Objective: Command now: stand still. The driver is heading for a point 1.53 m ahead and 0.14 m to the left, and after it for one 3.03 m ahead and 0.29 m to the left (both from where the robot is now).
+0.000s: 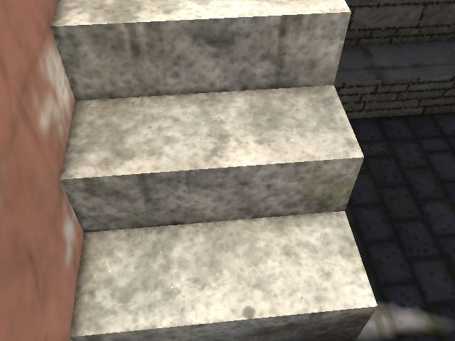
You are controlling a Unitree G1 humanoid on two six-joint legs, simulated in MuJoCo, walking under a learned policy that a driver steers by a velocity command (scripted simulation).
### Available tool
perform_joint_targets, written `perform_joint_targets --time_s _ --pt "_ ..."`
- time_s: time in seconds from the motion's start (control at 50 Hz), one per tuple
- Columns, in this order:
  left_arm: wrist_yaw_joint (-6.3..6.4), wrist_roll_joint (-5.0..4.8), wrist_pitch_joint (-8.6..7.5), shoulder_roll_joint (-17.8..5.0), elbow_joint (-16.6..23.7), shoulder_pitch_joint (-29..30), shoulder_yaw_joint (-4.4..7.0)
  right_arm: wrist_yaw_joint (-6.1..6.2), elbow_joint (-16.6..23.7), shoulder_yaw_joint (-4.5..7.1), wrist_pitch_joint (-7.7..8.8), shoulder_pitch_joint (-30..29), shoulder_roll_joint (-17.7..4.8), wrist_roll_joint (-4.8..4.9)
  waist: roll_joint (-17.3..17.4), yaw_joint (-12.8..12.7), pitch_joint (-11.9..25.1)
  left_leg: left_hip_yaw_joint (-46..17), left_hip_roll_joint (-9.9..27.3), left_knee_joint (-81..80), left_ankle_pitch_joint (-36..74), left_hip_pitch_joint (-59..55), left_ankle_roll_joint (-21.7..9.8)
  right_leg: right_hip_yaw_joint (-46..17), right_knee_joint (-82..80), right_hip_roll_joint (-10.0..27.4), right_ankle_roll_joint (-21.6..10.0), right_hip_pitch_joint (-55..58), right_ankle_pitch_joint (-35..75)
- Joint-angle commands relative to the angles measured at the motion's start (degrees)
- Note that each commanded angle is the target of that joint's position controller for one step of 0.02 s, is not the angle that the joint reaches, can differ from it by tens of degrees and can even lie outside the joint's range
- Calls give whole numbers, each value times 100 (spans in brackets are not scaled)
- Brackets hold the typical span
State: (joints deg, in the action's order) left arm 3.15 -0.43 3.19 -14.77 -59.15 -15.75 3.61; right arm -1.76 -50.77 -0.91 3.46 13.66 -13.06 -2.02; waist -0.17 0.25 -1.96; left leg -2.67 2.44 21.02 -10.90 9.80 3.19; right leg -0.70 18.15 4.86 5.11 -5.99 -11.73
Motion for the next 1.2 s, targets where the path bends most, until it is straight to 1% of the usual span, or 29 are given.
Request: perform_joint_targets --time_s 0.02,0.2,0.22,0.24,0.34,0.5,0.86,0.88,0.96,0.98,1.0,1.02,1.08,1.1,1.2 --pt "35 1 -37 -672 149 -363 105 6 269 150 55 85 -584 3 56 -20 -24 -334 243 -378 376 23 47 -210 -266 223 -34 -223 540" --pt "67 -15 -39 -657 144 -563 103 0 248 175 53 234 -533 5 94 -8 -37 -357 211 -326 365 80 -17 -218 -219 218 -11 -308 451" --pt "44 -55 -56 -709 200 -499 107 20 257 184 70 306 -569 16 66 5 -24 -426 252 -297 317 74 -32 -260 -151 228 22 -307 450" --pt "35 -59 -66 -684 206 -512 102 27 259 186 75 300 -566 18 93 -10 -10 -430 253 -286 296 88 -40 -269 -148 236 26 -310 438" --pt "36 -47 -66 -670 206 -588 89 29 308 190 77 329 -539 13 102 -19 -62 -450 237 -272 307 141 -57 -275 -129 224 35 -341 422" --pt "39 -49 -68 -698 227 -646 84 22 359 201 77 371 -541 18 100 -25 -29 -471 230 -230 501 108 -73 -283 -109 228 43 -308 529" --pt "12 -43 -78 -734 285 -617 86 23 425 208 74 350 -581 15 79 -38 -1 -482 230 -235 695 16 -40 -299 -141 236 40 -243 695" --pt "2 -35 -75 -758 249 -595 108 34 461 210 88 311 -601 9 60 -26 12 -450 241 -203 786 -6 -59 -262 -154 202 17 -262 701" --pt "-7 -37 -66 -736 220 -584 115 43 467 203 93 341 -603 13 97 -21 27 -446 241 -192 801 0 -56 -257 -168 192 9 -233 711" --pt "-1 -44 -67 -711 252 -596 92 34 438 198 76 381 -584 19 121 -32 12 -480 231 -224 699 24 -31 -296 -160 223 31 -211 706" --pt "24 -6 -51 -662 200 -664 86 13 433 188 53 307 -547 7 142 -48 -19 -414 190 -262 692 43 -12 -257 -225 214 1 -227 695" --pt "29 7 -37 -709 157 -647 114 17 468 187 59 264 -555 -4 89 -27 -31 -377 193 -246 754 21 -29 -208 -235 171 -26 -265 700" --pt "32 -3 -30 -718 141 -652 128 22 438 190 63 294 -588 3 82 -19 9 -376 196 -238 790 -7 -31 -202 -251 170 -35 -241 731" --pt "37 -12 -37 -693 176 -666 104 14 405 191 49 336 -583 14 98 -24 1 -414 192 -264 720 2 -5 -246 -243 204 -10 -220 731" --pt "43 -12 -49 -698 182 -668 102 15 387 194 42 300 -583 7 48 -25 -17 -408 191 -287 644 -4 10 -250 -246 201 -5 -259 705"
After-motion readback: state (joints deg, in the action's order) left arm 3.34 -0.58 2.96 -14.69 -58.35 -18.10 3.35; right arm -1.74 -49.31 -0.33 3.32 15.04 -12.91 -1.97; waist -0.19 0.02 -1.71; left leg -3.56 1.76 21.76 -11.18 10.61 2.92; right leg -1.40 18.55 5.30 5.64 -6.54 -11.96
